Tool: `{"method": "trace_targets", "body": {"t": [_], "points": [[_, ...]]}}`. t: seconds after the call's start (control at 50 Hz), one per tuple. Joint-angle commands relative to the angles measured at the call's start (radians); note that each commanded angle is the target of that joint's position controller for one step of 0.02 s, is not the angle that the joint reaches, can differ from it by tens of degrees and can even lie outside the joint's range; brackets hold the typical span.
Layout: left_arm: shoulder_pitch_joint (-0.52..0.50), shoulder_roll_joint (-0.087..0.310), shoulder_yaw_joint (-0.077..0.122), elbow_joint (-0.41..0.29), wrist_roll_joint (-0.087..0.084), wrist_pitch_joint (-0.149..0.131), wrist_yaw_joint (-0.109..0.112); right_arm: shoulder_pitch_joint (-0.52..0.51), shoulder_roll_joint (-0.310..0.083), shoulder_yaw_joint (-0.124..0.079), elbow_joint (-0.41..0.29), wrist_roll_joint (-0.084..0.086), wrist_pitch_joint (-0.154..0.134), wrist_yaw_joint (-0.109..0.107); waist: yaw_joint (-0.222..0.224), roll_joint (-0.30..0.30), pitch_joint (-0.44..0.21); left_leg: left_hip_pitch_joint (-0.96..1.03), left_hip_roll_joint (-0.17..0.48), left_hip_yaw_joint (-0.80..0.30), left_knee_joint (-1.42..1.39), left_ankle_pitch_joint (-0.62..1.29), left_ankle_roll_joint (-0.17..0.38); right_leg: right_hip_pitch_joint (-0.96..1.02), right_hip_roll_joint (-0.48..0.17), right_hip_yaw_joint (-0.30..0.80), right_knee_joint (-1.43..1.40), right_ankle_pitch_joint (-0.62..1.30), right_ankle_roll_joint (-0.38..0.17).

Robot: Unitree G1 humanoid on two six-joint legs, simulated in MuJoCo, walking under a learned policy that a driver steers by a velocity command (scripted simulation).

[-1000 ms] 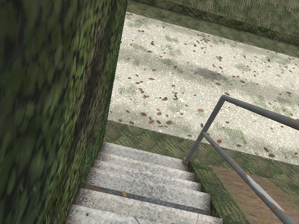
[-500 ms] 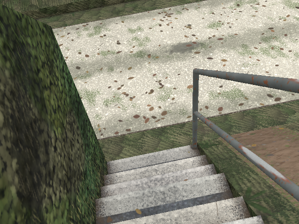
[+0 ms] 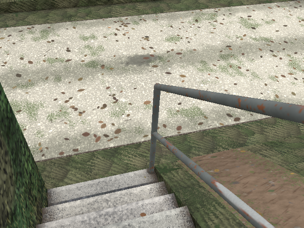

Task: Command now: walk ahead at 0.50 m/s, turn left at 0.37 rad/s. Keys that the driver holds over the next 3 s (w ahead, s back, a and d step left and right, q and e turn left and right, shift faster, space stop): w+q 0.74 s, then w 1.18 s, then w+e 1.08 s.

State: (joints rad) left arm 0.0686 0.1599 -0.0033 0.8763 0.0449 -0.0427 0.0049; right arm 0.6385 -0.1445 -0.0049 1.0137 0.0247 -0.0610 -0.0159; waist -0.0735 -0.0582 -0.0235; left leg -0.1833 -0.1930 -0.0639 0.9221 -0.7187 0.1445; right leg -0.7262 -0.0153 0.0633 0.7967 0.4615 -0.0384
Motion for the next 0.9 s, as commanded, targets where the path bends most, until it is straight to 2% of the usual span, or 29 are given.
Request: {"method": "trace_targets", "body": {"t": [0.02, 0.08, 0.1, 0.14, 0.16, 0.18, 0.2, 0.24, 0.26, 0.3, 0.36, 0.4, 0.44, 0.46, 0.52, 0.58, 0.6, 0.62, 0.64, 0.66, 0.68, 0.7, 0.72, 0.74, 0.76, 0.8, 0.84, 0.86, 0.9], "points": [[-0.066, 0.046, 0.010, -0.078, -0.022, -0.019, -0.009, -0.086, -0.091, -0.021, -0.103, -0.008, -0.019, 0.018, -0.006, 0.118, 0.122, -0.319, 0.139, -0.293, -0.119, 0.554, 0.074, 0.323, 0.088, -0.124, -0.187, 0.081, 0.010], [-0.023, 0.038, 0.012, -0.101, -0.054, -0.027, 0.007, 0.025, -0.064, -0.006, -0.030, -0.052, 0.024, -0.018, -0.058, 0.178, 0.157, -0.113, 0.110, -0.270, 0.095, 0.769, 0.052, 0.340, 0.050, -0.075, -0.456, -0.016, 0.005], [0.075, 0.064, 0.030, -0.076, -0.056, -0.015, 0.012, 0.002, -0.107, -0.014, -0.033, -0.082, 0.039, -0.023, -0.010, 0.158, 0.118, -0.076, 0.102, -0.283, 0.217, 0.855, 0.052, 0.439, 0.018, -0.054, -0.585, -0.011, -0.001], [0.313, 0.136, 0.062, 0.018, -0.033, -0.022, 0.022, 0.020, -0.169, -0.028, -0.017, -0.057, 0.048, -0.019, 0.063, 0.052, 0.084, -0.325, 0.085, -0.210, 0.610, 0.607, 0.018, 0.852, -0.104, -0.024, -0.647, 0.079, -0.016], [0.443, 0.182, 0.064, 0.024, -0.008, -0.015, 0.012, 0.121, -0.115, -0.034, -0.022, -0.019, 0.046, -0.012, 0.058, -0.103, -0.089, -0.707, 0.007, -0.103, 1.010, -0.283, -0.019, 1.309, -0.310, 0.108, -0.154, 0.538, -0.105], [0.509, 0.135, 0.050, 0.020, -0.032, -0.008, -0.010, 0.152, -0.127, -0.026, -0.064, 0.005, 0.040, -0.034, 0.087, -0.087, -0.279, -0.840, 0.087, -0.091, 1.113, -0.270, -0.005, 1.460, -0.441, 0.189, 0.003, 0.571, -0.144], [0.472, 0.108, 0.047, 0.010, -0.060, -0.011, -0.028, 0.078, -0.161, -0.034, -0.061, -0.030, 0.049, -0.037, 0.099, 0.018, -0.249, -0.838, 0.146, -0.060, 0.998, -0.098, -0.009, 1.293, -0.404, 0.161, -0.096, 0.242, -0.147], [0.385, 0.152, 0.079, 0.001, -0.069, -0.014, 0.001, -0.134, -0.168, -0.039, -0.120, -0.112, 0.085, -0.028, 0.099, -0.011, -0.122, -0.868, 0.193, 0.025, 1.075, 0.134, -0.030, 0.896, -0.446, 0.359, -0.332, -0.591, -0.293], [0.358, 0.071, 0.051, 0.016, -0.055, -0.031, 0.010, -0.234, -0.162, -0.044, -0.141, -0.121, 0.094, -0.027, 0.075, 0.064, 0.026, -0.863, 0.244, -0.053, 0.823, 0.392, -0.042, 0.676, -0.370, 0.217, -0.339, -0.592, -0.204], [0.343, 0.019, 0.020, 0.039, -0.053, -0.045, 0.006, -0.253, -0.062, -0.027, -0.126, -0.067, 0.102, -0.012, 0.010, 0.014, 0.169, -0.650, 0.233, -0.055, 0.535, 0.626, -0.089, 0.246, -0.259, 0.027, -0.327, -0.479, -0.098], [0.417, 0.152, 0.043, 0.084, -0.042, -0.059, 0.006, -0.174, -0.040, -0.028, -0.067, -0.095, 0.106, 0.001, -0.026, -0.097, 0.076, -0.554, 0.188, 0.006, 0.488, 0.731, -0.091, 0.241, -0.270, 0.032, -0.228, -0.336, -0.093], [0.405, 0.102, 0.034, 0.091, -0.072, -0.066, 0.005, -0.282, -0.072, -0.041, -0.107, -0.086, 0.097, 0.007, -0.029, -0.031, 0.081, -0.659, 0.211, -0.074, 0.337, 0.956, -0.068, 0.301, -0.230, -0.007, -0.166, -0.580, -0.027], [0.431, 0.069, 0.019, 0.106, -0.029, -0.022, 0.031, -0.392, -0.092, -0.056, -0.144, -0.082, 0.088, 0.023, 0.047, -0.089, 0.134, -0.762, 0.208, -0.068, 0.275, 1.036, -0.017, 0.418, -0.240, 0.012, -0.151, -0.484, -0.018], [0.345, 0.047, 0.016, 0.087, -0.045, -0.035, 0.043, -0.411, -0.089, -0.035, -0.153, -0.086, 0.074, 0.041, 0.009, 0.003, 0.165, -0.473, 0.166, -0.012, -0.037, 1.257, -0.025, 0.145, -0.130, -0.195, -0.110, -0.646, 0.032], [0.345, 0.134, 0.033, 0.088, -0.044, -0.052, 0.061, -0.414, -0.074, -0.033, -0.139, -0.056, 0.069, 0.068, 0.027, -0.012, 0.123, -0.124, 0.140, 0.137, -0.079, 1.496, -0.044, 0.059, -0.173, -0.233, 0.017, -0.813, 0.018], [0.471, 0.148, 0.044, 0.118, -0.038, -0.024, 0.065, -0.562, -0.108, -0.026, -0.190, -0.058, 0.082, 0.030, 0.151, -0.018, 0.238, -0.462, 0.218, 0.072, -0.252, 1.146, -0.022, 0.430, -0.269, -0.110, 0.203, -0.540, -0.029], [0.504, 0.182, 0.049, 0.135, 0.011, -0.001, 0.061, -0.616, -0.115, -0.024, -0.217, -0.027, 0.082, 0.034, 0.193, -0.041, 0.284, -0.479, 0.204, 0.141, -0.503, 0.842, -0.025, 0.527, -0.274, -0.143, 0.196, -0.370, -0.046], [0.553, 0.251, 0.081, 0.165, 0.032, 0.018, 0.065, -0.541, -0.145, -0.043, -0.202, -0.027, 0.092, 0.025, 0.176, -0.058, 0.182, -0.278, 0.190, 0.148, -0.526, 0.592, -0.018, 0.551, -0.301, -0.114, 0.334, -0.172, -0.091], [0.478, 0.246, 0.068, 0.142, 0.008, 0.001, 0.044, -0.305, -0.199, -0.063, -0.132, -0.051, 0.075, 0.024, 0.045, -0.088, 0.016, 0.119, 0.118, 0.234, -0.241, 0.872, 0.019, 0.361, -0.309, -0.147, 0.618, 0.090, -0.090], [0.364, 0.233, 0.075, 0.098, 0.003, -0.006, 0.027, -0.140, -0.254, -0.081, -0.067, -0.058, 0.068, 0.029, -0.067, -0.015, -0.007, 0.294, 0.208, -0.066, -0.497, 0.727, 0.104, 0.157, -0.226, -0.101, 0.984, -0.173, -0.064], [0.431, 0.135, 0.057, 0.096, -0.008, -0.024, 0.018, -0.114, -0.305, -0.092, -0.044, -0.035, 0.057, 0.034, -0.013, 0.300, 0.014, 0.436, 0.309, -0.065, -0.213, 1.473, 0.093, -0.202, -0.041, -0.218, 1.336, -1.288, -0.038], [0.399, 0.121, 0.043, -0.029, -0.032, -0.047, 0.007, -0.057, -0.390, -0.129, -0.053, 0.002, 0.077, 0.018, -0.047, 0.453, -0.242, 0.581, 0.523, -0.573, -0.350, 1.056, 0.321, -0.407, 0.009, -0.057, 1.272, -1.270, 0.013], [0.297, 0.213, 0.063, 0.015, 0.009, -0.037, 0.025, -0.068, -0.295, -0.098, -0.074, -0.001, 0.077, 0.010, -0.055, 0.110, -0.073, 0.392, 0.503, -0.535, -0.451, 0.641, 0.288, -0.414, -0.075, 0.036, 1.091, -1.151, 0.026], [0.232, 0.212, 0.071, 0.031, 0.016, -0.036, 0.030, -0.120, -0.250, -0.079, -0.089, -0.031, 0.069, 0.006, -0.024, -0.032, 0.034, 0.159, 0.407, -0.403, -0.399, 0.695, 0.209, -0.297, -0.059, -0.007, 1.028, -1.175, 0.026], [0.325, 0.116, 0.046, 0.021, 0.016, -0.033, 0.013, -0.111, -0.303, -0.091, -0.072, -0.051, 0.072, -0.005, 0.052, 0.127, -0.026, 0.176, 0.473, -0.522, -0.387, 0.551, 0.286, -0.392, -0.030, 0.007, 1.010, -1.235, 0.045], [0.180, 0.061, 0.010, -0.037, 0.050, 0.009, 0.013, -0.258, -0.142, -0.032, -0.093, -0.020, 0.050, -0.026, 0.118, 0.078, 0.075, -0.279, 0.347, -0.393, -0.469, 0.273, 0.190, -0.163, -0.033, -0.002, 0.594, -0.606, 0.126], [0.324, 0.073, 0.021, 0.060, 0.042, 0.017, 0.017, -0.267, -0.184, -0.041, -0.111, -0.042, 0.026, -0.019, 0.148, 0.189, -0.015, -0.352, 0.335, -0.379, -0.418, 0.547, 0.185, 0.037, 0.010, -0.042, 0.671, -0.427, 0.113], [0.281, 0.141, 0.045, 0.046, 0.033, 0.018, 0.014, -0.268, -0.146, -0.035, -0.089, -0.028, 0.016, -0.017, 0.150, 0.123, 0.004, -0.306, 0.261, -0.294, -0.300, 0.427, 0.127, -0.042, -0.016, 0.013, 0.505, -0.241, 0.099], [0.143, 0.152, 0.047, -0.031, 0.033, 0.013, 0.004, -0.227, -0.128, -0.027, -0.093, -0.009, 0.005, -0.015, 0.100, 0.140, 0.053, -0.312, 0.237, -0.325, -0.282, 0.299, 0.111, -0.068, -0.009, -0.001, 0.339, -0.097, 0.070]]}}
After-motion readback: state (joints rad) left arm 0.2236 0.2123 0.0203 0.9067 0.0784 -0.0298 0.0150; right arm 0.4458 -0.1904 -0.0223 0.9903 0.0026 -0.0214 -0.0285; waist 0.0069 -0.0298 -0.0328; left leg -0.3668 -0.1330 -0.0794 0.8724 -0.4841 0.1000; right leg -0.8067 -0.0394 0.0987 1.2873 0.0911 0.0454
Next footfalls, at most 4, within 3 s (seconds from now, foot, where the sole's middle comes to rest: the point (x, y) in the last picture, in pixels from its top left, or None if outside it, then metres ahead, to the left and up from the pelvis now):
0.14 right None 0.24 -0.09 -0.90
0.66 left None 0.41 0.12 -1.07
1.16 right None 0.71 0.02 -1.28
1.70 left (93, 225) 0.88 0.31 -1.49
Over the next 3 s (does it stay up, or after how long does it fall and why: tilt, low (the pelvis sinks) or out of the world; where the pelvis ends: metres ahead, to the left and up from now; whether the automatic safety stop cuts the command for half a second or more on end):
stays up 1.48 0.41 -1.19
